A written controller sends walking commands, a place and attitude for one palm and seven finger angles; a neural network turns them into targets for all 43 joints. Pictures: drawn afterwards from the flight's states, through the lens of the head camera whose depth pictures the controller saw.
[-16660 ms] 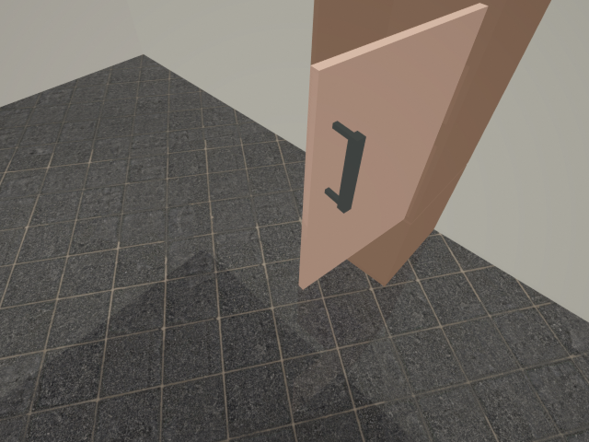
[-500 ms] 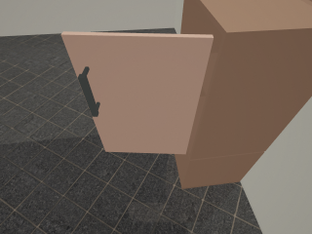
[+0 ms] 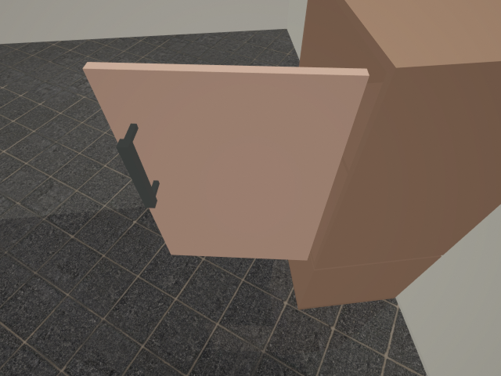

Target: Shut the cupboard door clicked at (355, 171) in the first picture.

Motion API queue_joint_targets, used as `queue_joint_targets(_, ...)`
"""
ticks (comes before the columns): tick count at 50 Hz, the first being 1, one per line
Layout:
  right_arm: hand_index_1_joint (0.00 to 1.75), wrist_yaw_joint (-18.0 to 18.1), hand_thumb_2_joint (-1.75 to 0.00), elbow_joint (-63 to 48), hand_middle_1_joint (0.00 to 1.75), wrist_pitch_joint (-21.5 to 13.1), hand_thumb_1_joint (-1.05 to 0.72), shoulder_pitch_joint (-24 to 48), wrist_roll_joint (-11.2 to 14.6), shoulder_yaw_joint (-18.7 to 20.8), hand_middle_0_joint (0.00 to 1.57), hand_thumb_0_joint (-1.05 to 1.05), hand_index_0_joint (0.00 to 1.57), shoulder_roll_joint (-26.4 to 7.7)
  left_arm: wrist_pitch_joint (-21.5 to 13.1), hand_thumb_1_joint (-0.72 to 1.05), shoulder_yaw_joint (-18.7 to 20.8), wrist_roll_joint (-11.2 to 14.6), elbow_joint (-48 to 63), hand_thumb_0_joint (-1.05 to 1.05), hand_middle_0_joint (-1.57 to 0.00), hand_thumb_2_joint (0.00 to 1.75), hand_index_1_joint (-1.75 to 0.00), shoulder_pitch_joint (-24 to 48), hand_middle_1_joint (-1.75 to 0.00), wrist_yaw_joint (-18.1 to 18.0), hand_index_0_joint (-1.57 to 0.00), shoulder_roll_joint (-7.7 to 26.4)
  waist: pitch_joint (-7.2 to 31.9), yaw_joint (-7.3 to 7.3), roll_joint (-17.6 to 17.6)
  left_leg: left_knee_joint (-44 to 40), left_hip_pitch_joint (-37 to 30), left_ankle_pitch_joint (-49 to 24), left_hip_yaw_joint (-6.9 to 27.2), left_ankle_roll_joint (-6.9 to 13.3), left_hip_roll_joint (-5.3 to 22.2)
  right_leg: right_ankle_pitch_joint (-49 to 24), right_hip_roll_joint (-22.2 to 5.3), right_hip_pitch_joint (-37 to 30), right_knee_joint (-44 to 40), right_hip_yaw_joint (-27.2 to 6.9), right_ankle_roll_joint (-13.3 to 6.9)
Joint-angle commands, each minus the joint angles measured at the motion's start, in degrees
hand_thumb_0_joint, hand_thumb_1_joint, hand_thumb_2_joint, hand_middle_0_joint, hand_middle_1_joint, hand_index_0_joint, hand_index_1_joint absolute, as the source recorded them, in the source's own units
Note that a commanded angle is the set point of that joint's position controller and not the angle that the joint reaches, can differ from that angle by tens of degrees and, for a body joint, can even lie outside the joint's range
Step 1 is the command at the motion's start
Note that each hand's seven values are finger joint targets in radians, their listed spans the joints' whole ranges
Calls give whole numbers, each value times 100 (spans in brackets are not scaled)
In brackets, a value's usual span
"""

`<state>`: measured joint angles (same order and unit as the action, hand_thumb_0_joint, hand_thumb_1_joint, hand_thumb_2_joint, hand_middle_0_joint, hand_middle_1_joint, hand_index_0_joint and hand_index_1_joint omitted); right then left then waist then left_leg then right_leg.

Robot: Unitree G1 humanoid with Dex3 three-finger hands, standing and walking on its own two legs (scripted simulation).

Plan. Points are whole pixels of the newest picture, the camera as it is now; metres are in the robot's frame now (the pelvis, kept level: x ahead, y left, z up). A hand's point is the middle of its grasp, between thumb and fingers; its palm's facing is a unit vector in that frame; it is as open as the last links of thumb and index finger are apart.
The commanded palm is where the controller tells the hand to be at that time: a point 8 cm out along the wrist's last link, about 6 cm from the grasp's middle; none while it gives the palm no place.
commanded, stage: come to a stop and stand still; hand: left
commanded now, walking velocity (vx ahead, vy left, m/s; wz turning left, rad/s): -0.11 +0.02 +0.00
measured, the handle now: (142, 168) +0.43 +0.23 +0.06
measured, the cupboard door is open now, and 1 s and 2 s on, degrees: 81 81 81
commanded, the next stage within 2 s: look again from close up in 1.62 s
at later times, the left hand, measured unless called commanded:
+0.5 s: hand out of the picture +0.04 +0.19 -0.17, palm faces -0.02 -0.96 -0.26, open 7.4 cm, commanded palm none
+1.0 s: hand out of the picture -0.01 +0.15 -0.17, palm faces -0.02 -0.98 -0.22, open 7.4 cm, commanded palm none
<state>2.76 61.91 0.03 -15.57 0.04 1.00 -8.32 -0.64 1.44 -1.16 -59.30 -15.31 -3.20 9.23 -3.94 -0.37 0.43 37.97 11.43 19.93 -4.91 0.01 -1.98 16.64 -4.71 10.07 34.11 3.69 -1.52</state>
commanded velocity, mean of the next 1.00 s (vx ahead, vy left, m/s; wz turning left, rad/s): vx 0.00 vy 0.00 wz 0.00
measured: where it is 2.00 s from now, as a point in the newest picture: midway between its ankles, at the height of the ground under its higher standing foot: outside the picture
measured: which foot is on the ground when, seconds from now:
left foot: up 0.00-0.06, down 0.08-1.00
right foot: down 0.00-1.00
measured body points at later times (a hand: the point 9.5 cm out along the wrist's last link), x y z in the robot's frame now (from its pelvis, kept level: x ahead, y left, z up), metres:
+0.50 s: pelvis -0.03 +0.01 -0.01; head -0.02 -0.02 +0.44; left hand +0.04 +0.24 -0.15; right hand +0.04 -0.22 -0.17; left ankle -0.02 +0.10 -0.74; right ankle -0.05 -0.13 -0.74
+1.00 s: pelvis -0.01 -0.02 +0.00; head +0.01 -0.04 +0.44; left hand -0.01 +0.20 -0.15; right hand -0.03 -0.24 -0.17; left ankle -0.02 +0.10 -0.74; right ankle -0.05 -0.13 -0.74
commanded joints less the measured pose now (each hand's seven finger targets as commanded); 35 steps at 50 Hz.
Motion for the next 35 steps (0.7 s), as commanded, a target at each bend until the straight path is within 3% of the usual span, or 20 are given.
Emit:
queue_joint_targets(1, 30, -47, -90, -334, 30, -25, -90, -57, -13, 165, 20, 0, 20, -219, 82, 90, 209, -55, 111, 0, -20, 90, -30, -618, -30, -64, -20, 847, 73, -67, 1055, -988, 486, -159, -15, -73, 103, -5496, -953, -507, -6, -621, -620)
queue_joint_targets(2, 30, -71, -90, -213, 30, -49, -90, -307, -41, 157, 20, 0, 20, -186, 81, 90, 203, 8, 187, 0, -20, 90, -30, -427, -30, -49, -20, 837, 219, 116, 720, -1602, -191, -1498, -147, -68, 155, -4729, -685, -176, 217, -421, -392)
queue_joint_targets(3, 30, -59, -90, -161, 30, -75, -90, -499, -87, 184, 20, 0, 20, -432, 90, 90, 180, 64, 306, 0, -20, 90, -30, -351, -30, -35, -20, 728, 471, 187, 14, -1616, -993, -3144, 226, 83, 634, -3181, -331, 474, 535, -279, -127)
queue_joint_targets(4, 30, -51, -90, -179, 30, -103, -90, -624, -118, 223, 20, 0, 20, -705, 110, 90, 161, 101, 429, 0, -20, 90, -30, -239, -30, -25, -20, 525, 599, 225, -986, -1612, -1177, -5199, 1239, 657, 1604, -226, 136, 995, 1215, -47, 151)
queue_joint_targets(5, 30, -53, -90, -220, 30, -91, -90, -639, -129, 223, 20, 0, 20, -812, 132, 90, 179, 79, 501, 0, -20, 90, -30, -195, -30, -54, -20, 483, 651, 215, -1006, -1608, -1120, -6169, 1366, 1124, 2006, 1632, 269, 1090, 1949, -306, 158)
queue_joint_targets(6, 30, -52, -90, -288, 30, -89, -90, -553, -152, 195, 20, 0, 20, -841, 167, 90, 183, 50, 551, 0, -20, 90, -30, -45, -30, -59, -20, 508, 471, 223, -711, -1558, -902, -6088, 1268, 1249, 2032, 1817, 197, 1109, 2111, -478, 123)
queue_joint_targets(7, 30, -10, -90, -333, 30, -110, -90, -267, -149, 151, 20, 0, 20, -756, 209, 90, 162, 55, 512, 0, -20, 90, -30, -47, -30, -51, -20, 432, 319, 93, -908, -1612, -651, -5873, 1390, 1307, 2069, 1812, 137, 1131, 2029, -549, 163)
queue_joint_targets(8, 30, -48, -90, -608, 30, -118, -90, 151, -43, 367, 20, 0, 20, -1479, 71, 90, 88, 62, 213, 0, -20, 90, -30, -210, -30, -115, -20, 813, 588, 102, -1091, -409, -983, -6762, 1414, 979, 1926, 1367, -116, 1700, 1093, -677, 63)
queue_joint_targets(9, 30, -157, -90, -904, 30, -68, -90, 342, -62, 282, 20, 0, 20, -996, 31, 90, 96, 55, 542, 0, -20, 90, -30, -335, -30, -69, -20, 744, 614, -197, -495, -456, -151, -4736, 873, 729, 1598, 291, 67, 786, 257, -383, 3)
queue_joint_targets(10, 30, -152, -90, -1009, 30, -71, -90, 454, -61, 236, 20, 0, 20, -908, -36, 90, 109, 30, 465, 0, -20, 90, -30, -468, -30, -22, -20, 674, 734, -211, -676, -198, 13, -3626, 483, 453, 1122, -1082, -88, 424, -269, -739, -83)
queue_joint_targets(11, 30, -159, -90, -1007, 30, -53, -90, 201, -48, 197, 20, 0, 20, -723, -109, 90, 93, 34, 393, 0, -20, 90, -30, -491, -30, -9, -20, 907, 951, -25, -57, 84, 245, -2338, 396, 247, 815, -2218, -442, 174, -387, -1297, -306)
queue_joint_targets(12, 30, -166, -90, -1047, 30, -86, -90, 75, -75, 122, 20, 0, 20, -501, -189, 90, 65, 37, 437, 0, -20, 90, -30, -328, -30, 3, -20, 974, 1018, 71, -85, -119, 285, -1249, 307, 120, 581, -3442, -875, -11, -419, -1612, -566)
queue_joint_targets(13, 30, -177, -90, -1016, 30, -122, -90, -127, -51, 108, 20, 0, 20, -435, -186, 90, 6, 35, 460, 0, -20, 90, -30, -158, -30, 24, -20, 1067, 1002, 267, -318, -700, -26, -721, 323, 63, 388, -3664, -843, 133, -205, -1320, -573)
queue_joint_targets(14, 30, -183, -90, -948, 30, -142, -90, -163, -68, 133, 20, 0, 20, -513, -140, 90, -38, 35, 537, 0, -20, 90, -30, 60, -30, 38, -20, 1022, 878, 300, -627, -910, -350, -1768, 448, 138, 525, -2987, -388, 388, 8, -974, -305)
queue_joint_targets(15, 30, -163, -90, -924, 30, -147, -90, -173, -89, 160, 20, 0, 20, -745, -73, 90, -25, 49, 549, 0, -20, 90, -30, 107, -30, 31, -20, 906, 825, 221, -641, -856, -379, -2961, 760, 305, 899, -1926, 6, 446, 139, -638, -88)
queue_joint_targets(17, 30, -115, -90, -928, 30, -152, -90, -48, -81, 159, 20, 0, 20, -873, 2, 90, -68, 40, 469, 0, -20, 90, -30, 26, -30, 9, -20, 736, 462, 75, -401, -970, -287, -3984, 908, 524, 1135, -923, 220, 435, 58, -359, 41)
queue_joint_targets(21, 30, -136, -90, -937, 30, -92, -90, 126, -81, 92, 20, 0, 20, -788, 66, 90, -117, 34, 402, 0, -20, 90, -30, -17, -30, 51, -20, 687, -99, 37, 182, -1371, 122, -1438, 715, 339, 852, -439, 53, 595, -642, -678, 1)
queue_joint_targets(26, 30, -196, -90, -855, 30, -63, -90, 60, -114, 51, 20, 0, 20, -806, 76, 90, -106, 24, 422, 0, -20, 90, -30, 74, -30, 118, -20, 807, -269, 79, 53, -1827, 213, 94, 673, 269, 721, 571, 27, 829, -1016, -824, -40)
queue_joint_targets(29, 30, -214, -90, -796, 30, -62, -90, 1, -117, 34, 20, 0, 20, -833, 59, 90, -98, 14, 408, 0, -20, 90, -30, 4, -30, 135, -20, 829, -212, 62, 57, -1904, 261, 263, 672, 264, 697, 736, 8, 777, -1122, -866, -54)
queue_joint_targets(35, 30, -196, -90, -549, 30, -129, -90, -204, -94, -29, 20, 0, 20, -764, -26, 90, -115, 44, 237, 0, -20, 90, -30, -108, -30, 147, -20, 796, 154, 59, 76, -1730, -113, -585, 535, 226, 693, 57, -104, 558, -1183, -921, -82)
